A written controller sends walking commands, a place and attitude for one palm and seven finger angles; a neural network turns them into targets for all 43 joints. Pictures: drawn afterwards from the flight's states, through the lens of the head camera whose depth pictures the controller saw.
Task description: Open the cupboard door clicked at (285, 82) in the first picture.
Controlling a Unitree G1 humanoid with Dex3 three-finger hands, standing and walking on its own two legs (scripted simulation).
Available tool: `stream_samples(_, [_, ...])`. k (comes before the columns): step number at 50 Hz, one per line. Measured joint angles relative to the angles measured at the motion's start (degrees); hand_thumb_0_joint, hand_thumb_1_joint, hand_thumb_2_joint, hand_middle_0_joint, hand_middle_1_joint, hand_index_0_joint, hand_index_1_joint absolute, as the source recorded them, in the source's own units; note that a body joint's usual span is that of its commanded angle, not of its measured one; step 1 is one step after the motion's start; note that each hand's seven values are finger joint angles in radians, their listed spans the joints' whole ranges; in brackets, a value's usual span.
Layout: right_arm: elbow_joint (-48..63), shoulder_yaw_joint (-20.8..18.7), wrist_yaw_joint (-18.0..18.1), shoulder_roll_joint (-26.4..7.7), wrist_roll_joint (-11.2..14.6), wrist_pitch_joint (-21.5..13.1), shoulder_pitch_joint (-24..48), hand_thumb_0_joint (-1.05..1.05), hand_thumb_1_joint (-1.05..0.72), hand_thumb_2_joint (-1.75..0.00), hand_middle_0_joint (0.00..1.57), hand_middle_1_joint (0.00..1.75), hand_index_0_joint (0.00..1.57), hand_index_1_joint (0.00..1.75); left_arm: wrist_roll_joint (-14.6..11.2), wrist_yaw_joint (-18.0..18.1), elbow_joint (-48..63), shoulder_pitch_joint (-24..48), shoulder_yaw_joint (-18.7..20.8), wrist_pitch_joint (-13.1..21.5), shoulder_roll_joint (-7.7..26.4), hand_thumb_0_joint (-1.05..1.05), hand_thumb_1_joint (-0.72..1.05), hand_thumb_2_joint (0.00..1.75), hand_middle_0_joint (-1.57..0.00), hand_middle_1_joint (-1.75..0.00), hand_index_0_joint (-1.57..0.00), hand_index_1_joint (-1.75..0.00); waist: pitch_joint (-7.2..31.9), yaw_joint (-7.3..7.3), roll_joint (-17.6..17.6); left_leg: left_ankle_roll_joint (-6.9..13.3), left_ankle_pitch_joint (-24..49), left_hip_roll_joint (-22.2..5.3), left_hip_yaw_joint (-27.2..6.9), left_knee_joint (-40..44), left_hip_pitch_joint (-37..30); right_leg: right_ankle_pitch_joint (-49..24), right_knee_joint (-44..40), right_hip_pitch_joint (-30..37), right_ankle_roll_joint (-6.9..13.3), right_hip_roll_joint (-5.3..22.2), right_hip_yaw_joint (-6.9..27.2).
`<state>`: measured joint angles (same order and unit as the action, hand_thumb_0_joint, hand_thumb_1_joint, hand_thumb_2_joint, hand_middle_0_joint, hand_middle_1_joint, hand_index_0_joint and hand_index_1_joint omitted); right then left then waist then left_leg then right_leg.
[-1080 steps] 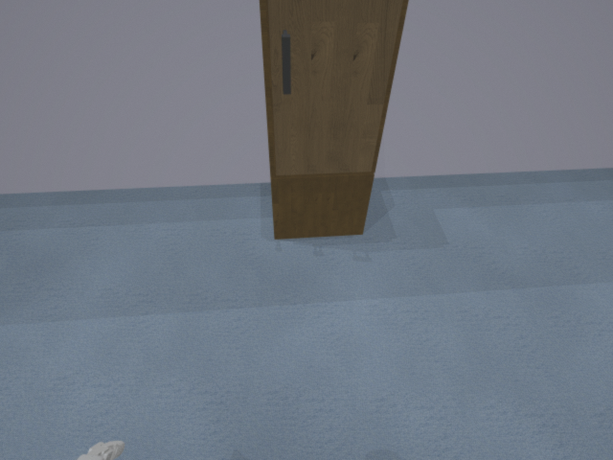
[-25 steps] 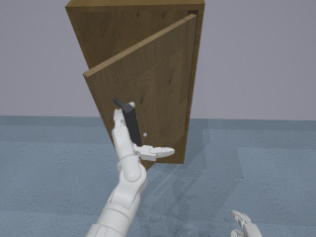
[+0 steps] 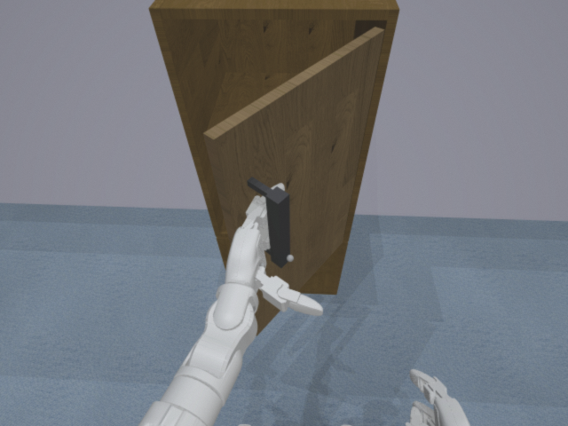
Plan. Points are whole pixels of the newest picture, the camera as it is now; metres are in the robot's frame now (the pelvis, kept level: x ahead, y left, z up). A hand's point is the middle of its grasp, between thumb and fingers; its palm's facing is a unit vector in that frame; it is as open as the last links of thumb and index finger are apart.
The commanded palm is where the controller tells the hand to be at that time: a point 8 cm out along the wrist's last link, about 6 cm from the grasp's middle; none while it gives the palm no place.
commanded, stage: slide the hand sideways off the handle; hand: left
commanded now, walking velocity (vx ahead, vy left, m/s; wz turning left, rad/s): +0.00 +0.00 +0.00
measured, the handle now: (268, 224) +0.39 +0.04 +0.07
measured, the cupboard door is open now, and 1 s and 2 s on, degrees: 52 52 52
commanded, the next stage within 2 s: draw the hand back to the body in 0.86 s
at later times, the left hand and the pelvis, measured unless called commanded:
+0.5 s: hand (265, 285) +0.29 +0.04 +0.07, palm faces -0.07 -1.00 -0.02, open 16.2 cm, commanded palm +0.26 +0.11 +0.06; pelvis +0.02 -0.02 +0.00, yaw +0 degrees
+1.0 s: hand (220, 325) +0.23 +0.09 +0.06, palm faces -0.06 -1.00 -0.02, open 16.3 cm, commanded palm +0.22 +0.15 +0.07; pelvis +0.02 -0.03 -0.01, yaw +2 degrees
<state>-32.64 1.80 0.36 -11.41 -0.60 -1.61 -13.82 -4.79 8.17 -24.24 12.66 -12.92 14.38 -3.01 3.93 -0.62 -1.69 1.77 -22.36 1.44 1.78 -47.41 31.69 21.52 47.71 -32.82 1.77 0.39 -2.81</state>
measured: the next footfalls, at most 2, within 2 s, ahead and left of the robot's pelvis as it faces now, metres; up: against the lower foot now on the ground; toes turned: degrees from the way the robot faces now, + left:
none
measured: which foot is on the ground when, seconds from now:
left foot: down 0.00-1.00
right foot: down 0.00-1.00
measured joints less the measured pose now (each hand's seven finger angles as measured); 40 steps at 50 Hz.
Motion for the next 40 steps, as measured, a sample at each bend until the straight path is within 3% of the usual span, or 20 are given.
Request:
stream_samples(5, [1.47, -0.67, -2.34, 0.40, -1.01, 0.29, -0.69, 0.01, -0.90, -0.90, 0.20, 0.30, 0.20, 0.30, 5.87, 4.02, 4.43, -4.07, -1.07, 2.76, -0.81, -0.02, -0.50, 0.30, -0.16, -0.31, -0.17, -0.31, 0.62, -0.16, 0.47, 0.19, -0.93, -0.14, 0.66, -1.54, 1.42, 0.74, 1.64, -1.70, -0.12, -0.11, 0.64])
stream_samples(9, [2.08, -0.80, -2.60, 0.43, -0.92, 1.62, -0.72, 0.01, -0.90, -0.90, 0.20, 0.30, 0.20, 0.30, 7.21, 3.65, 7.86, -7.79, -1.88, 2.28, 0.52, -0.02, -0.50, 0.30, -0.15, -0.30, -0.16, -0.30, 0.47, 0.25, 0.20, 0.18, -1.56, -0.34, 0.88, -2.03, 1.15, 1.23, 2.11, -1.53, -0.07, -0.33, 0.87])
stream_samples(18, [3.26, -0.14, -0.70, 0.31, -0.16, 1.42, 0.25, 0.01, -0.90, -0.90, 0.20, 0.30, 0.20, 0.30, 3.98, 0.26, 15.55, -14.82, -1.20, -0.43, 3.73, -0.02, -0.50, 0.30, -0.17, -0.31, -0.16, -0.30, -0.04, 0.73, 0.04, -0.42, -1.55, -0.70, 0.18, -0.45, -1.18, 1.38, 0.48, 0.95, 0.42, -0.75, 0.23])
stream_samples(27, [5.15, -0.14, -0.46, -0.22, -0.25, 0.56, 0.89, 0.01, -0.90, -0.90, 0.20, 0.30, 0.20, 0.30, 3.74, -3.50, 23.19, -23.15, 0.82, -0.75, 5.49, -0.02, -0.50, 0.30, -0.18, -0.31, -0.17, -0.31, 0.67, 1.39, 0.33, -1.39, -2.30, -0.99, -0.72, -0.19, -1.98, 2.66, 0.68, 1.75, 1.31, -1.07, -0.61])
stream_samples(40, [5.30, -0.33, 0.82, -0.87, 0.13, -1.68, 0.59, 0.01, -0.90, -0.90, 0.20, 0.30, 0.20, 0.30, -1.41, -11.11, 31.25, -35.14, 8.95, 1.03, 9.18, -0.02, -0.50, 0.30, -0.18, -0.31, -0.18, -0.31, 1.22, 1.56, 0.13, -2.67, -2.86, -1.46, -2.12, -0.59, -1.51, 3.73, 1.21, 1.56, 2.31, -1.53, -1.96])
